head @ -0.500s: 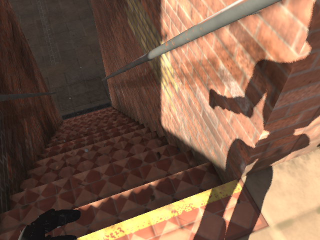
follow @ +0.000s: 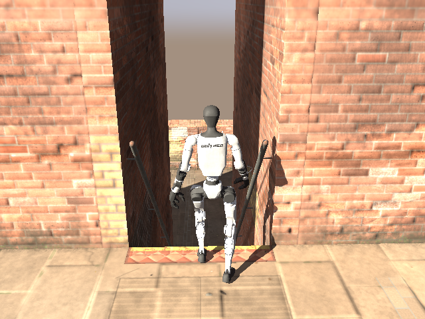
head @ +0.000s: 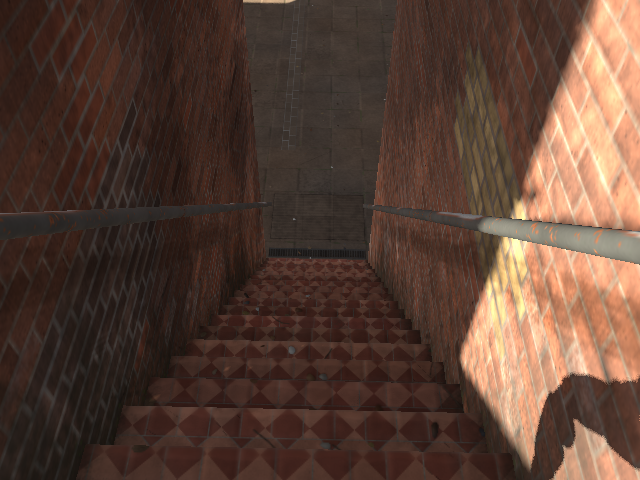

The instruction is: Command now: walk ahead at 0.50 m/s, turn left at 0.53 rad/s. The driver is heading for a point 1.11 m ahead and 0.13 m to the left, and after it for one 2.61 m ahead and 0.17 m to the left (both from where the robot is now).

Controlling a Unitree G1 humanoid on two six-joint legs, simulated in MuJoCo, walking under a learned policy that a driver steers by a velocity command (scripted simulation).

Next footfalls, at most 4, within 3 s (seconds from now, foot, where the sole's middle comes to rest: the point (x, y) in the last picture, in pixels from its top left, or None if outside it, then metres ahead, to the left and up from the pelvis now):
0.70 right None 0.40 -0.16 -0.98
1.36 left None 0.61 0.22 -1.21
1.84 right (328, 445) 0.82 0.03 -1.42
2.22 left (270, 406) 1.06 0.25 -1.67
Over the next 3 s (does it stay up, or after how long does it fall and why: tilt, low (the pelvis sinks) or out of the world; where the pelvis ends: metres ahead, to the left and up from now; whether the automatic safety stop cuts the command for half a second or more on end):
stays up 1.13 0.03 -0.95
